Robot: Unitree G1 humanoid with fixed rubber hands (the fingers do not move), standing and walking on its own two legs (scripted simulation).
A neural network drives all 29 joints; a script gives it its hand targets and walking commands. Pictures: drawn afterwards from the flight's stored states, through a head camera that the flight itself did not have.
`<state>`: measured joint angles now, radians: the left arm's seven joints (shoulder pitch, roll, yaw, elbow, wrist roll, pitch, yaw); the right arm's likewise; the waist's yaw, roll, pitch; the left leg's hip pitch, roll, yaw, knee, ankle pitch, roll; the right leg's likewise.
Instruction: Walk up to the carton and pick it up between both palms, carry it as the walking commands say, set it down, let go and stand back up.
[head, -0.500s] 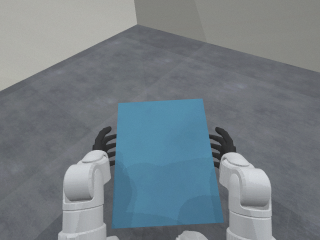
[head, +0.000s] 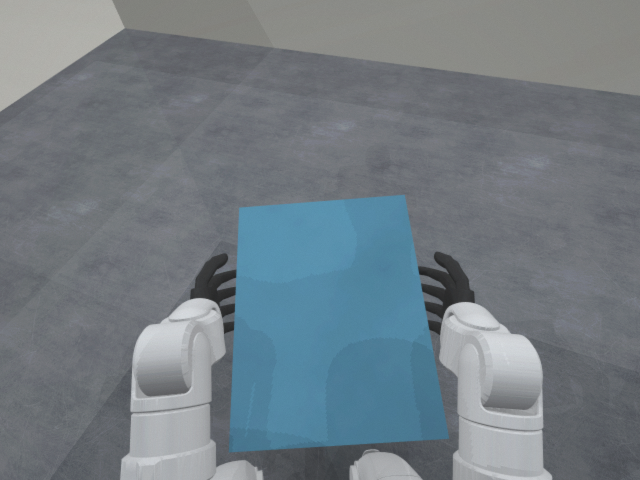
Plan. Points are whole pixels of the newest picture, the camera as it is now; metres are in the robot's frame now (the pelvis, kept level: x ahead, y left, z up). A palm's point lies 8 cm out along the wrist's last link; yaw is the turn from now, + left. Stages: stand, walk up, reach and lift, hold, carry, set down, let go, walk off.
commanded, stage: carry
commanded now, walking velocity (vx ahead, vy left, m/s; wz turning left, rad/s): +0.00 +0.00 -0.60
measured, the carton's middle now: (332, 337) +0.30 -0.01 -0.03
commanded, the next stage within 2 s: none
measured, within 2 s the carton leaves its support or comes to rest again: neither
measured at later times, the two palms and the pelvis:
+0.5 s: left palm (501, 320) +0.26 -0.19 +0.08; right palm out of the picture +0.17 -0.46 +0.07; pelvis -0.06 -0.23 +0.02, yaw -16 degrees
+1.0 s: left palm out of the picture +0.16 -0.48 +0.08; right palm out of the picture +0.00 -0.72 +0.07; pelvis -0.16 -0.44 +0.03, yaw -31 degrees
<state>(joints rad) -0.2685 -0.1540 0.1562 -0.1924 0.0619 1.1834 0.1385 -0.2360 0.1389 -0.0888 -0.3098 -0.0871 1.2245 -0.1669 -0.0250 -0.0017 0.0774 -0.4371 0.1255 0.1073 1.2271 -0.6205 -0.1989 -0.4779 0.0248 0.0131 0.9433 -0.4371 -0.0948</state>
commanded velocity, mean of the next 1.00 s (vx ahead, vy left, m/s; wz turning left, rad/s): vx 0.00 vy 0.00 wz -0.60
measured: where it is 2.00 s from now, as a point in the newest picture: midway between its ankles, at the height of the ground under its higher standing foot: outside the picture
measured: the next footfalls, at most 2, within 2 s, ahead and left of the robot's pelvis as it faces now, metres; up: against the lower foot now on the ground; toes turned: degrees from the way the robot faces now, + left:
left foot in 0.18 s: +0.01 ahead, +0.07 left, +0.00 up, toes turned +2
right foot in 0.32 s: +0.00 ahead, -0.27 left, +0.00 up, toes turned -14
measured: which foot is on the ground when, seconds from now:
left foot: up 0.00-0.16, down 0.18-0.34, up 0.36-0.62, down 0.64-0.78, up 0.80-1.00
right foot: down 0.00-0.14, up 0.16-0.30, down 0.32-0.60, up 0.62-0.76, down 0.78-1.00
